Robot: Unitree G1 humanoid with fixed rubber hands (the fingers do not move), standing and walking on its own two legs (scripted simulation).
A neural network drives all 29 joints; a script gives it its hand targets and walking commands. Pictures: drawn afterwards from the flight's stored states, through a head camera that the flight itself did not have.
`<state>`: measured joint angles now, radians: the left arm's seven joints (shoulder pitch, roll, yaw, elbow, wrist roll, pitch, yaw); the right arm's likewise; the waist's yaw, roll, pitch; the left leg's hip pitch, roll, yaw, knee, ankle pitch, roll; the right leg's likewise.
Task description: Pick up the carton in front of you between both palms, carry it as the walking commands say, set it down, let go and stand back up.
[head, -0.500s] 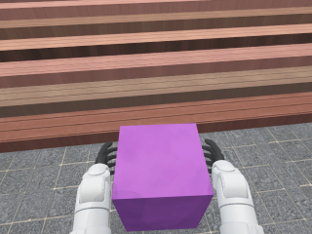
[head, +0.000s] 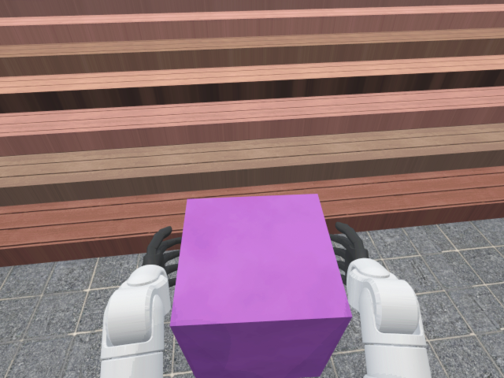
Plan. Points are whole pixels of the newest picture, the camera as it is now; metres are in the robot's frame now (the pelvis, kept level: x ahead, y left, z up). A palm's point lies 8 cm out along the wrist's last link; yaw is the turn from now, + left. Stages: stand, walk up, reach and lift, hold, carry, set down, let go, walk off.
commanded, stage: carry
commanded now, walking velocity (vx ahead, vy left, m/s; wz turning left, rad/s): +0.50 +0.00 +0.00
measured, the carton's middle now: (256, 291) +0.29 +0.01 +0.02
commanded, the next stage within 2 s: none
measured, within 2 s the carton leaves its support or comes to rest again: neither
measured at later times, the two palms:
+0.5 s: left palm (175, 168) +0.53 +0.17 +0.10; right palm (317, 172) +0.51 -0.13 +0.10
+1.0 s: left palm (202, 78) +0.90 +0.14 +0.16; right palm (303, 78) +0.91 -0.16 +0.15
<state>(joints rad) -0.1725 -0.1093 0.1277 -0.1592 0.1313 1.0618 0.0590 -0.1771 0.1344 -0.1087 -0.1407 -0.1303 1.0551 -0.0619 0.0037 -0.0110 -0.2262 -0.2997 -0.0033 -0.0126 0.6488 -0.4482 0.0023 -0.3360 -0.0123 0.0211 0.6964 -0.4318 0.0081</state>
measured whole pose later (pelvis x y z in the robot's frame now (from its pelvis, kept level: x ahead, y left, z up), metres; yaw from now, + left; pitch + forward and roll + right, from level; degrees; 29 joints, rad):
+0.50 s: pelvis +0.26 +0.04 +0.02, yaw -3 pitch +4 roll +0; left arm -0.16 -0.13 0.12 -0.36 0.10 1.23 0.09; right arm -0.15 0.13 -0.10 -0.36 -0.10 1.22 -0.09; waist -0.02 -0.01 -0.09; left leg -0.35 0.00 0.26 0.46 -0.20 0.10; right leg -0.43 -0.09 -0.06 1.15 -0.33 -0.03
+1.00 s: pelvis +0.58 -0.02 +0.01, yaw +2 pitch +4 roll +0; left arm -0.53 -0.09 0.19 -0.34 0.06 1.34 0.13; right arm -0.53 0.06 -0.20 -0.36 -0.05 1.37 -0.11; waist 0.04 0.03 0.01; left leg -0.40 0.05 0.02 1.25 -0.37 0.06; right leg -0.44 -0.02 -0.24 0.54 -0.18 -0.11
